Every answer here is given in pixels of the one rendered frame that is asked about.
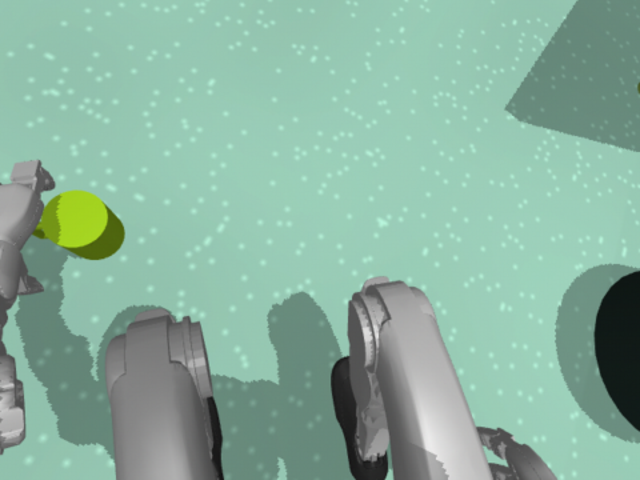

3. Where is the left robot foot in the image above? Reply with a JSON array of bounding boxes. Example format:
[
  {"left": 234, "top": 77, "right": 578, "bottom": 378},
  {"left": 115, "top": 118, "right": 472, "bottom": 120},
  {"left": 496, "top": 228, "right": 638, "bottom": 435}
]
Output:
[{"left": 207, "top": 396, "right": 224, "bottom": 480}]

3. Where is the left robot hand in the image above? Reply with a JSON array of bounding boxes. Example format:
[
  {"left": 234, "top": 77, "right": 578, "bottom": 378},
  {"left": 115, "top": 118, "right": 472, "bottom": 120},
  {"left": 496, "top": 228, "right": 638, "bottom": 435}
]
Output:
[{"left": 0, "top": 160, "right": 55, "bottom": 295}]

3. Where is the right robot foot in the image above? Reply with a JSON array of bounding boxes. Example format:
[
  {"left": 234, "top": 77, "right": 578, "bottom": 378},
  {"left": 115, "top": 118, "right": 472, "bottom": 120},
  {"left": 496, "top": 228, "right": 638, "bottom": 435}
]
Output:
[{"left": 331, "top": 356, "right": 388, "bottom": 480}]

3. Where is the left robot arm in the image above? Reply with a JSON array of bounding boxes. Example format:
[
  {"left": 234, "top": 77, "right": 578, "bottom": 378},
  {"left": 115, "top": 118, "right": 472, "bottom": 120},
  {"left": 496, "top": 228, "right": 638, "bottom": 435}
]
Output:
[{"left": 0, "top": 240, "right": 26, "bottom": 455}]

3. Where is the right robot hand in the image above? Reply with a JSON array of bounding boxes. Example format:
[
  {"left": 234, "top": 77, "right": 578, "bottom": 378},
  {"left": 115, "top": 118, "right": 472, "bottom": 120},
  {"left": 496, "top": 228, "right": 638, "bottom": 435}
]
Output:
[{"left": 476, "top": 427, "right": 558, "bottom": 480}]

